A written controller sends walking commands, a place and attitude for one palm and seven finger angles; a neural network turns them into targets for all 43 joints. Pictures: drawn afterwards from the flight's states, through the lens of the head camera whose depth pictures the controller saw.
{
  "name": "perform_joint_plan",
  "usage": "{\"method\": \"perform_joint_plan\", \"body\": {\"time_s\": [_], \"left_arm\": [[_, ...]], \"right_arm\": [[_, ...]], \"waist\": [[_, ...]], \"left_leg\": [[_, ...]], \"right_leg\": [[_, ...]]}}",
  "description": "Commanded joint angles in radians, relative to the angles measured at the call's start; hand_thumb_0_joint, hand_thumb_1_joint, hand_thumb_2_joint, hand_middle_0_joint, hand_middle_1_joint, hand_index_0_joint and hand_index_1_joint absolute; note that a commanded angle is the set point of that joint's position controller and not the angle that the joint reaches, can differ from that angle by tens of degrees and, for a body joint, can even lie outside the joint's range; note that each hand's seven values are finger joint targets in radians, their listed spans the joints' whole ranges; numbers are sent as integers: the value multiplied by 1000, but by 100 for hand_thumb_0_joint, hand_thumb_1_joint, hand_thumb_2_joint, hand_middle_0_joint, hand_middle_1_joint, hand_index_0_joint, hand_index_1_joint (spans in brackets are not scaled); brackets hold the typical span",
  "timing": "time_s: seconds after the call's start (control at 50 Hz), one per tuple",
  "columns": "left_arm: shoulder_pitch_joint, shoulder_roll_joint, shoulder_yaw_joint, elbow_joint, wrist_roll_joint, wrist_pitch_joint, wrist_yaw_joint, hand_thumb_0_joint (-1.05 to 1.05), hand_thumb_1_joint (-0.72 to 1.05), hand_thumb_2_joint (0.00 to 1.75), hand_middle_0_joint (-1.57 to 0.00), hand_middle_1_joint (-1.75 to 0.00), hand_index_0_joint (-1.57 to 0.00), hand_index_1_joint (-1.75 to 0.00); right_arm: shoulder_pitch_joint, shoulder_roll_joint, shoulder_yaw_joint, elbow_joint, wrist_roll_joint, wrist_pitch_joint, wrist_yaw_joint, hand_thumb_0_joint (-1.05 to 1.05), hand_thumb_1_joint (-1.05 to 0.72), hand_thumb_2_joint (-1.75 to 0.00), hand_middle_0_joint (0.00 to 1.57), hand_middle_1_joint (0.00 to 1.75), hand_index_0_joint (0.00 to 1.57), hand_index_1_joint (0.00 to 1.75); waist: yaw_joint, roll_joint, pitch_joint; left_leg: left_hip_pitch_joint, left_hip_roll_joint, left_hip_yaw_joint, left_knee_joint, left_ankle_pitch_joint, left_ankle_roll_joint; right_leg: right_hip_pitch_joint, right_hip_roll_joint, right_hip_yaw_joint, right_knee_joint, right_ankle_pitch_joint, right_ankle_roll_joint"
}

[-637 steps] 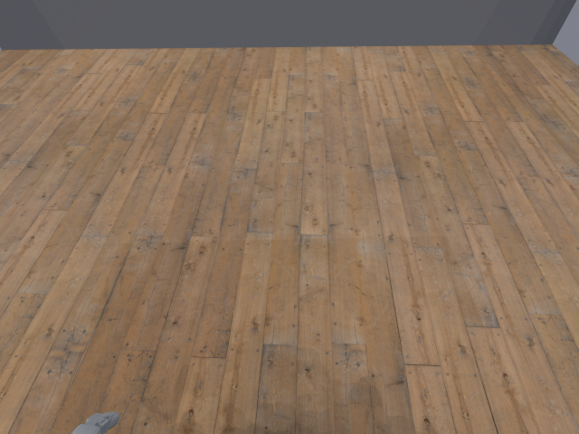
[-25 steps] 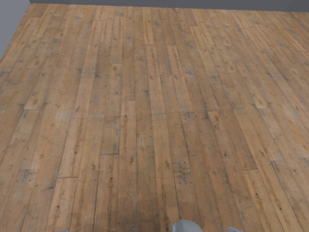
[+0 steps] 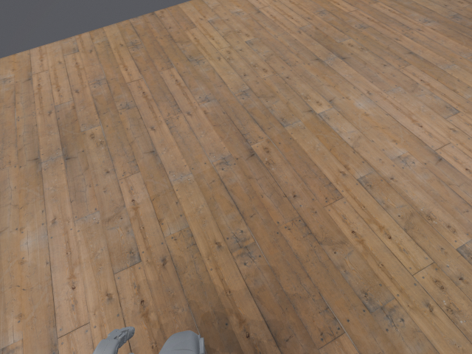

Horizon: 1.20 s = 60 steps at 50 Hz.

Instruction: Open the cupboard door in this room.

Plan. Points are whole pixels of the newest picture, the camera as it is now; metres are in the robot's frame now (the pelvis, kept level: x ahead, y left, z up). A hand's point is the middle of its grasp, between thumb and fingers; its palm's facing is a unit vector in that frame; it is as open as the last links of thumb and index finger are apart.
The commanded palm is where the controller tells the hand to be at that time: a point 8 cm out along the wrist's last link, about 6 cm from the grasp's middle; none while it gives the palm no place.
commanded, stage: walk to a spot facing it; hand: left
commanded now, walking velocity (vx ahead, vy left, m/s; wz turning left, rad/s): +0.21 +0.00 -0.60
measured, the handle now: out of the picture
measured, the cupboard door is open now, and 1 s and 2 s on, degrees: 0 0 0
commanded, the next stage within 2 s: turn to face it in 0.62 s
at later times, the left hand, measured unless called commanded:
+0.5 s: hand (123, 342) +0.16 +0.24 -0.17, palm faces -0.22 -0.96 -0.20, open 7.4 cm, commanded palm none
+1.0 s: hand (221, 259) +0.32 +0.05 -0.15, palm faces -0.48 -0.85 -0.22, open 7.4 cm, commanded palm none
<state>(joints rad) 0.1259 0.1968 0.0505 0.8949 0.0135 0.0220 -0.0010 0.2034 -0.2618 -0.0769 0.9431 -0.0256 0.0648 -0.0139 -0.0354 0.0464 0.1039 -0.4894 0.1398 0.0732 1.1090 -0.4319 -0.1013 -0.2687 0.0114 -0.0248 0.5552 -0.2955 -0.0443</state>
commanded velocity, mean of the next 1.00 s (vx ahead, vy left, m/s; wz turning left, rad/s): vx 0.05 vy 0.00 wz -0.23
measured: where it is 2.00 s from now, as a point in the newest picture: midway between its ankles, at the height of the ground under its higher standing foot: outside the picture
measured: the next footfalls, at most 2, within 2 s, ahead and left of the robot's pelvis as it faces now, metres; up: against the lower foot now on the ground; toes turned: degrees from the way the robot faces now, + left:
left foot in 0.32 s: +0.12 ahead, +0.13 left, +0.00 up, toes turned -5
right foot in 0.80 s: +0.13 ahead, -0.14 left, +0.00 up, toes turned -34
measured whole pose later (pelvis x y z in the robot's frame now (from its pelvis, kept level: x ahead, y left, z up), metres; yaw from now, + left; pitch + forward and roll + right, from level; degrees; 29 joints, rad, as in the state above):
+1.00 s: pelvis +0.12 -0.03 +0.00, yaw -24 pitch -1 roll +0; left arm 0.05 0.15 0.00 0.95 0.02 -0.01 0.01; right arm 0.29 -0.20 -0.05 1.04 -0.01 0.05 -0.01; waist -0.08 0.04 0.09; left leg -0.41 0.10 0.06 1.03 -0.47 -0.06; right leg -0.26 -0.04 -0.17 0.56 -0.28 -0.05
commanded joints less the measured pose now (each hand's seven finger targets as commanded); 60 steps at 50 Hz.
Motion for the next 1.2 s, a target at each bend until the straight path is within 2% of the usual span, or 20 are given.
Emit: {"method": "perform_joint_plan", "body": {"time_s": [0.0, 0.12, 0.18, 0.26, 0.28, 0.3, 0.32, 0.38, 0.44, 0.5, 0.66, 0.72, 0.74, 0.76, 0.78, 0.8, 0.84, 0.92, 1.1, 1.18], "left_arm": [[54, 216, 54, -41, -2, -21, 9, 0, 90, 90, -20, -30, -20, -30], [100, 242, 61, -24, 3, -32, 0, 0, 90, 90, -20, -30, -20, -30], [117, 247, 63, -16, 4, -35, -2, 0, 90, 90, -20, -30, -20, -30], [31, 232, 61, -30, -4, -24, -5, 0, 90, 90, -20, -30, -20, -30], [33, 174, 48, -43, -9, -18, -8, 0, 90, 90, -20, -30, -20, -30], [71, 109, 36, -61, -15, -14, -19, 0, 90, 90, -20, -30, -20, -30], [66, 146, 46, -62, 0, -10, -19, 0, 90, 90, -20, -30, -20, -30], [37, 145, 60, -36, 16, 1, -41, 0, 90, 90, -20, -30, -20, -30], [93, 110, 53, -9, 8, 11, -40, 0, 90, 90, -20, -30, -20, -30], [67, 92, 47, -20, 6, 21, -35, 0, 90, 90, -20, -30, -20, -30], [-88, 69, 36, -73, 9, 20, -35, 0, 90, 90, -20, -30, -20, -30], [-14, 82, 33, -54, 12, -5, -23, 0, 90, 90, -20, -30, -20, -30], [88, 110, 35, -20, 17, -21, -14, 0, 90, 90, -20, -30, -20, -30], [204, 205, 49, 22, 25, -40, 4, 0, 90, 90, -20, -30, -20, -30], [275, 273, 56, 63, 8, -47, 14, 0, 90, 90, -20, -30, -20, -30], [248, 254, 47, 62, -5, -49, 24, 0, 90, 90, -20, -30, -20, -30], [84, 186, 21, 37, -1, -47, 35, 0, 90, 90, -20, -30, -20, -30], [-30, 147, -5, 14, 0, -41, 33, 0, 90, 90, -20, -30, -20, -30], [10, 170, 31, 14, 12, -28, 39, 0, 90, 90, -20, -30, -20, -30], [15, 169, 42, 6, 4, -18, 36, 0, 90, 90, -20, -30, -20, -30]], "right_arm": [[-15, -79, -7, -91, -5, -26, 4, 0, -90, -90, 20, 30, 20, 30], [-114, -86, -5, -143, 1, -48, 17, 0, -90, -90, 20, 30, 20, 30], [-139, -76, 0, -161, 6, -64, 17, 0, -90, -90, 20, 30, 20, 30], [30, -82, 5, -113, 14, -85, 0, 0, -90, -90, 20, 30, 20, 30], [103, -140, -2, -90, 10, -94, -11, 0, -90, -90, 20, 30, 20, 30], [145, -247, -24, -90, -2, -90, -10, 0, -90, -90, 20, 30, 20, 30], [127, -253, -21, -103, -1, -77, -6, 0, -90, -90, 20, 30, 20, 30], [23, -145, 8, -117, -3, -84, -11, 0, -90, -90, 20, 30, 20, 30], [51, -107, 17, -100, 6, -95, -19, 0, -90, -90, 20, 30, 20, 30], [103, -108, 8, -72, 8, -97, -18, 0, -90, -90, 20, 30, 20, 30], [134, -116, -23, -19, -1, -80, -7, 0, -90, -90, 20, 30, 20, 30], [131, -128, -29, -3, 1, -78, -4, 0, -90, -90, 20, 30, 20, 30], [138, -120, -25, -1, 9, -79, 0, 0, -90, -90, 20, 30, 20, 30], [169, -61, -8, -6, 20, -79, 6, 0, -90, -90, 20, 30, 20, 30], [133, -5, 14, -30, 28, -72, 1, 0, -90, -90, 20, 30, 20, 30], [120, -7, 22, -22, 33, -55, -12, 0, -90, -90, 20, 30, 20, 30], [118, -10, 22, 22, 23, -46, -11, 0, -90, -90, 20, 30, 20, 30], [158, 11, 29, 65, 19, -19, 0, 0, -90, -90, 20, 30, 20, 30], [40, 14, 9, -9, 13, -26, 28, 0, -90, -90, 20, 30, 20, 30], [93, -8, -3, -23, 8, -37, 34, 0, -90, -90, 20, 30, 20, 30]], "waist": [[47, -193, -140], [74, -194, -98], [86, -199, -107], [-5, -164, -133], [-35, -5, -171], [-39, 288, -184], [-39, 250, -145], [18, 89, 2], [34, 106, -74], [26, 102, -109], [-17, 146, -54], [22, 125, -114], [73, 66, -164], [116, -160, -284], [130, -297, -352], [120, -253, -384], [67, -191, -248], [12, -195, -124], [45, -201, -104], [7, -128, -157]], "left_leg": [[-86, -11, -29, -29, 61, -17], [-89, -41, -38, -198, 43, -1], [-20, -74, -39, -324, 13, 16], [361, -114, 0, -671, 168, 34], [541, 14, -114, -775, 140, 62], [633, 294, -413, -856, 51, 147], [483, 400, -465, -911, -83, 211], [299, 257, -240, -913, 103, 179], [402, 184, -23, -811, 615, 154], [481, 192, 37, -761, 792, 179], [452, 232, 133, -704, 761, 195], [448, 220, 142, -565, 867, 159], [384, 186, 167, -427, 851, 123], [140, 108, 190, -212, 502, 74], [-27, -25, 123, 3, -215, 41], [22, -22, -43, 38, -232, 54], [24, -8, -86, 36, -130, 61], [84, -33, -34, -57, -31, 41], [57, -39, 35, -238, -7, 44], [216, -54, 63, -525, 187, 63]], "right_leg": [[166, -221, 268, -228, 325, -110], [166, -230, 395, -292, 25, -147], [162, -223, 431, -269, 68, -148], [-45, -130, 375, -122, 106, -68], [-185, -35, 299, 20, 11, -19], [-386, 81, 136, 274, -308, 44], [-372, 10, 82, 441, -336, 59], [-338, -54, 51, 594, -146, 82], [-322, -60, 21, 631, -58, 109], [-347, -64, -2, 611, -47, 125], [-238, -65, -84, 273, -66, 99], [-70, -28, -101, 57, -3, 59], [101, -28, -100, -96, 170, 49], [408, -217, 99, -99, 555, -8], [494, -445, 300, -52, 1050, -136], [403, -439, 256, -87, 1023, -169], [255, -377, 164, -135, 720, -149], [74, -325, -15, -195, 574, -91], [96, -387, -66, -183, 382, -96], [64, -357, -142, -18, 280, -18]]}}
